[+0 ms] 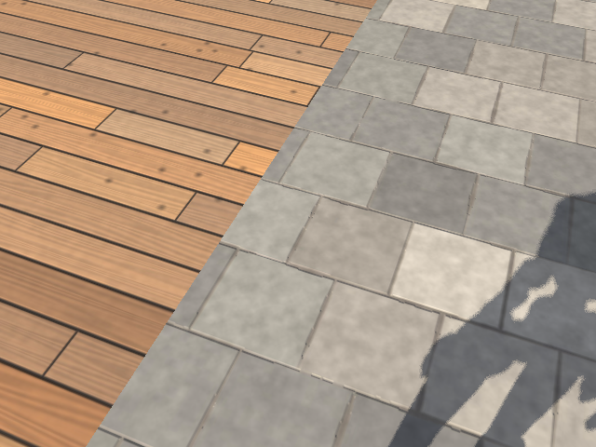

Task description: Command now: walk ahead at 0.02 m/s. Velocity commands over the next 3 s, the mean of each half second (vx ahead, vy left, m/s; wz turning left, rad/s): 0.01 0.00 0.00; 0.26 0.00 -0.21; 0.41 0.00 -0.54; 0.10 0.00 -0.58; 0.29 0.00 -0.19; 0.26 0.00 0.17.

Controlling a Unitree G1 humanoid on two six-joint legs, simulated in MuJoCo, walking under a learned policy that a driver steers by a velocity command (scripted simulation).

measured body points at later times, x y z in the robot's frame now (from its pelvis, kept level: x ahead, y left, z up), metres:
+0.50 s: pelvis +0.03 +0.02 +0.00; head +0.03 +0.02 +0.45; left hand +0.00 +0.23 -0.16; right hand +0.00 -0.18 -0.16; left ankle -0.01 +0.12 -0.74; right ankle +0.05 -0.07 -0.74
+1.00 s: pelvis +0.15 -0.05 -0.01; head +0.17 -0.07 +0.44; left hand +0.21 +0.20 -0.15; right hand +0.10 -0.28 -0.17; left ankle +0.05 +0.10 -0.67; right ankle +0.15 -0.11 -0.74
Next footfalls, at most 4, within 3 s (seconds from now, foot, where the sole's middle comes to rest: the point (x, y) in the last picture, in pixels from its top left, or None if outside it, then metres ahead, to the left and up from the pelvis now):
0.90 right None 0.19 -0.12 -0.78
1.40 left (336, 428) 0.59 -0.06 -0.78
1.88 right None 0.48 -0.26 -0.78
2.34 left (370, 412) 0.63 -0.14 -0.78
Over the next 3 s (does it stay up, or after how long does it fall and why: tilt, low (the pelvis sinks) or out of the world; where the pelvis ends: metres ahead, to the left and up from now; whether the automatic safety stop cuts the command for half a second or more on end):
stays up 0.66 -0.37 0.00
